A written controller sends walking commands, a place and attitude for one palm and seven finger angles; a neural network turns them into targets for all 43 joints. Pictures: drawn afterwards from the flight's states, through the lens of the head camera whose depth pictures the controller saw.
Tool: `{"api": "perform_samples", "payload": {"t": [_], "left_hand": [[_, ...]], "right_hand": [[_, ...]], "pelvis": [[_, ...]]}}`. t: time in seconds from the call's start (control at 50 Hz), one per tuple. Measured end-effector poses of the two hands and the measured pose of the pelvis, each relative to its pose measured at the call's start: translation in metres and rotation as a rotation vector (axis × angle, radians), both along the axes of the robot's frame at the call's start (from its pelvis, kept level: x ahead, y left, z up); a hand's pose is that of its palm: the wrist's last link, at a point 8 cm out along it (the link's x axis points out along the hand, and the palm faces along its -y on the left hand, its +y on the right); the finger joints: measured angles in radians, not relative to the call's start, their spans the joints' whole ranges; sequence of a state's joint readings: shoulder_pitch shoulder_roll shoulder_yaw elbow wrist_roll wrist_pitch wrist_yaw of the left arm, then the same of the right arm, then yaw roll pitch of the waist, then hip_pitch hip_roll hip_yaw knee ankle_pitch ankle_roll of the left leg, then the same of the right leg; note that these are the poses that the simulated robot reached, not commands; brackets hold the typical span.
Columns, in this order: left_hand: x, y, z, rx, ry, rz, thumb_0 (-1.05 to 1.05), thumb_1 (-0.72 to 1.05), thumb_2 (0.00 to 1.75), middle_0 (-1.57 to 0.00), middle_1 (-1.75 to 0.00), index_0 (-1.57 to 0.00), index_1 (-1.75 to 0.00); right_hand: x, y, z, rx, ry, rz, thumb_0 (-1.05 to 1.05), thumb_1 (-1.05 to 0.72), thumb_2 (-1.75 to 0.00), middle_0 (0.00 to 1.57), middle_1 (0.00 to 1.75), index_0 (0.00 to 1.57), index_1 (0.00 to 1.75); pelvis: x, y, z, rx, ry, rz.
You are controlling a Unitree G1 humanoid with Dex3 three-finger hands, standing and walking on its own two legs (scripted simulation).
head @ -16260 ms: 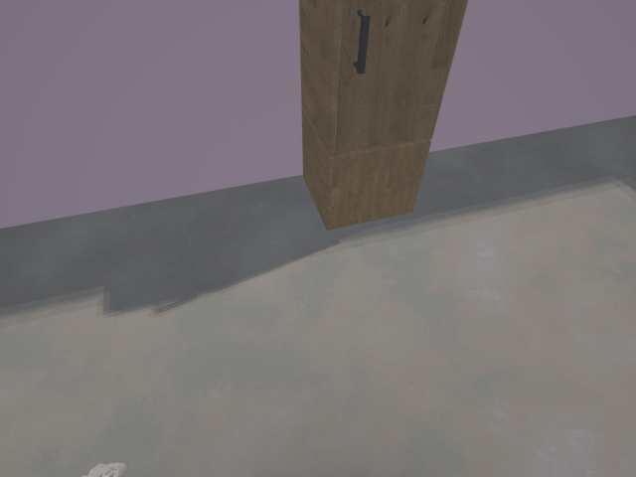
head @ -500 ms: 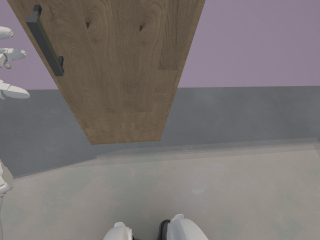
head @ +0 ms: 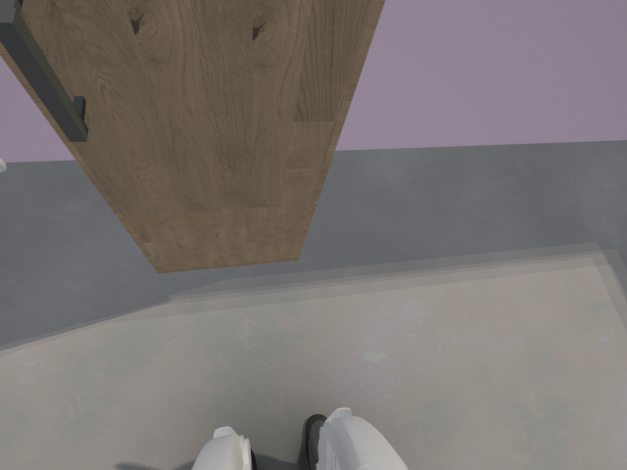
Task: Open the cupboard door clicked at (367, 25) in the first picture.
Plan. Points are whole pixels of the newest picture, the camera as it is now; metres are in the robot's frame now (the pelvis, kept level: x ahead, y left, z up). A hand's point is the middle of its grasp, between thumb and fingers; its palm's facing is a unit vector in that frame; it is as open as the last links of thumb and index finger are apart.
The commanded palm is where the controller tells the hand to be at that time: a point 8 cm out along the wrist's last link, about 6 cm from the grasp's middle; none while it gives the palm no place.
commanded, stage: move the hooked fingers beside the handle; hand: left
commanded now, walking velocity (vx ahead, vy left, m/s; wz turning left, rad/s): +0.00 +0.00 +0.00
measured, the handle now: (50, 71) +0.55 +0.25 +0.10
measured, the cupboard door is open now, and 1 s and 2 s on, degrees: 0 0 0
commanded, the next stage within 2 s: slide the fingers in behind the handle in 0.48 s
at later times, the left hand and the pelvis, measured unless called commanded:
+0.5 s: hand out of the picture +0.48 +0.31 +0.10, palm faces +0.06 -1.00 -0.01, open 14.0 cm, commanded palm +0.47 +0.36 +0.09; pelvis +0.00 +0.00 +0.00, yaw +1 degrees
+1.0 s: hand out of the picture +0.50 +0.29 +0.10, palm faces +0.05 -1.00 -0.01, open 14.0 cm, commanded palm +0.48 +0.32 +0.09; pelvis +0.00 +0.00 +0.00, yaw +1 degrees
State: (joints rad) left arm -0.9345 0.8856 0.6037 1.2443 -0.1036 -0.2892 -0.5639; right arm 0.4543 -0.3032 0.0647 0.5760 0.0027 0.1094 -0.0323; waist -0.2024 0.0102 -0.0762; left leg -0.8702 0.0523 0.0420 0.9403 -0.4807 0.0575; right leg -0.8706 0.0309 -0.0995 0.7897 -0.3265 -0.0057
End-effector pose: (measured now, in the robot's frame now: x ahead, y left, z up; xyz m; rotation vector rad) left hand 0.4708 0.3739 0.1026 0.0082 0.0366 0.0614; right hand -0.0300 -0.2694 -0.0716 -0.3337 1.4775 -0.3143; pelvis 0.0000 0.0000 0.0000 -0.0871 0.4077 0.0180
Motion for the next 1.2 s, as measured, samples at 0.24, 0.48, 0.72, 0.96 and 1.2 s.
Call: {"api": "perform_samples", "payload": {"t": [0.24,0.48,0.72,0.96,1.2], "left_hand": [[-0.007,-0.005,0.0,-0.001,0.016,-0.007,-0.02,-0.5,0.3,-0.3,-1.2,-0.3,-1.2],[-0.01,-0.01,0.003,-0.003,0.008,-0.001,-0.02,-0.5,0.3,-0.3,-1.2,-0.3,-1.2],[-0.011,-0.007,0.003,0.006,0.002,-0.011,-0.02,-0.5,0.3,-0.3,-1.2,-0.3,-1.2],[0.004,-0.034,-0.004,-0.003,0.007,-0.03,-0.02,-0.5,0.3,-0.3,-1.2,-0.3,-1.2],[0.003,-0.045,-0.002,0.003,0.003,-0.02,-0.02,-0.5,0.3,-0.3,-1.2,-0.3,-1.21]], "right_hand": [[0.031,0.001,-0.004,0.012,-0.067,0.043,0.01,-0.91,-0.89,0.21,0.3,0.2,0.3],[0.036,-0.002,-0.008,0.017,-0.098,0.053,0.01,-0.91,-0.89,0.21,0.3,0.2,0.3],[0.014,-0.007,-0.007,-0.001,-0.038,0.042,0.01,-0.91,-0.89,0.21,0.3,0.2,0.3],[0.008,-0.002,-0.006,0.01,-0.033,0.018,0.01,-0.91,-0.89,0.21,0.3,0.2,0.3],[0.017,0.004,-0.011,0.049,-0.052,0.016,0.01,-0.91,-0.89,0.21,0.3,0.2,0.3]], "pelvis": [[0.002,0.001,0.002,-0.002,-0.022,0.015],[-0.001,-0.002,0.001,0.003,-0.031,0.013],[-0.007,-0.005,-0.002,0.002,-0.021,0.017],[-0.006,-0.003,-0.001,0.003,-0.017,0.012],[0.001,-0.004,0.002,0.008,-0.032,0.011]]}}
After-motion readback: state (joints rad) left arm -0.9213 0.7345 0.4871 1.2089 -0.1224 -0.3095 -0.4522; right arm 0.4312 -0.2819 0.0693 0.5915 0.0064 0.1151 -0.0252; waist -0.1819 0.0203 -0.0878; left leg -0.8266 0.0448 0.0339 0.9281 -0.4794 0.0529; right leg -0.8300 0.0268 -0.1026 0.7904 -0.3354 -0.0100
